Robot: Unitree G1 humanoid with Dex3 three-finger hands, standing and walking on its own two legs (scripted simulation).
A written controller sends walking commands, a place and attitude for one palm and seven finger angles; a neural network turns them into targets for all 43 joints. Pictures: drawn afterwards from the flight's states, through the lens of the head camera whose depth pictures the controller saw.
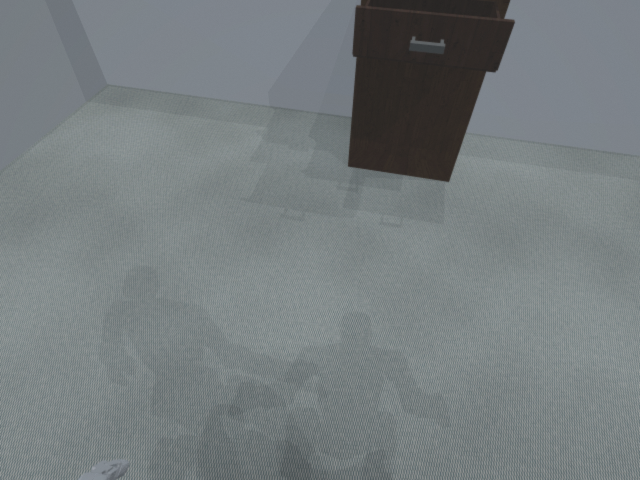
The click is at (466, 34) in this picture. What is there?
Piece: drawer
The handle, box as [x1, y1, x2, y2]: [409, 36, 444, 53]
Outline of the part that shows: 412,36 409,50 443,53 443,39 441,39 439,43 415,41 415,37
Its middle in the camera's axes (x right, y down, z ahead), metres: +0.32 -0.59 +1.16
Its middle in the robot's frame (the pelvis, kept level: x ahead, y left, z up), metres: +1.28 -0.26 -0.01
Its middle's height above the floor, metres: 0.76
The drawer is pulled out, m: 0.30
